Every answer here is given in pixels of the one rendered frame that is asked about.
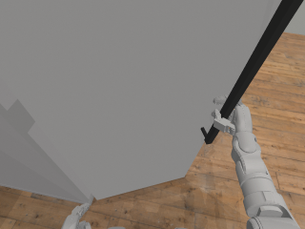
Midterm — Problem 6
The right robot forearm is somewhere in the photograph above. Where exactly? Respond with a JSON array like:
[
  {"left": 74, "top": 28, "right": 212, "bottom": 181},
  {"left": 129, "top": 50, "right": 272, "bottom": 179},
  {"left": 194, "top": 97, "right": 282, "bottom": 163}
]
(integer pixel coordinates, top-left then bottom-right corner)
[{"left": 231, "top": 132, "right": 301, "bottom": 229}]

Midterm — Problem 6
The right robot hand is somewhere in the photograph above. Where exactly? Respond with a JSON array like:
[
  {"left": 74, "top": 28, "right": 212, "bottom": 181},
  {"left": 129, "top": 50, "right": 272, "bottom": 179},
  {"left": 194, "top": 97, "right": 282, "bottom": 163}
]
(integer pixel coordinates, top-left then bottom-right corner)
[{"left": 212, "top": 94, "right": 253, "bottom": 137}]

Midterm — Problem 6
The fridge door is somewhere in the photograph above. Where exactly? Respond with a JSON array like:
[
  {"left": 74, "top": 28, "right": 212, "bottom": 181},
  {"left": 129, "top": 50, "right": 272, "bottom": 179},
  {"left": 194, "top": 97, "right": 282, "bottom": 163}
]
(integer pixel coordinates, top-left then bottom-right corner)
[{"left": 0, "top": 0, "right": 282, "bottom": 200}]

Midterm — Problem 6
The handle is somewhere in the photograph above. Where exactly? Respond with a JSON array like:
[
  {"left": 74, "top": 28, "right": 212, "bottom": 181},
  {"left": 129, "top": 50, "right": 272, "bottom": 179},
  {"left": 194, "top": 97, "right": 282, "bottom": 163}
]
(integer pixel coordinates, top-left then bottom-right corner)
[{"left": 200, "top": 0, "right": 304, "bottom": 145}]

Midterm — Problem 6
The left robot hand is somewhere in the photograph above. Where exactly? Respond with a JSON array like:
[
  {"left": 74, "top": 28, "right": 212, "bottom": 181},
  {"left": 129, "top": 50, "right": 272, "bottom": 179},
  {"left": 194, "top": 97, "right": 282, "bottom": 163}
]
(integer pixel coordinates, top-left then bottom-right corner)
[{"left": 61, "top": 203, "right": 92, "bottom": 229}]

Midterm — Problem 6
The right robot upper arm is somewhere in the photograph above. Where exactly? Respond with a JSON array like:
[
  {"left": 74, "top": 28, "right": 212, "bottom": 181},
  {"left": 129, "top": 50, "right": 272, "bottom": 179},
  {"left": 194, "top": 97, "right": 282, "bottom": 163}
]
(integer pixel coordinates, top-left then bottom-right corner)
[{"left": 246, "top": 216, "right": 299, "bottom": 229}]

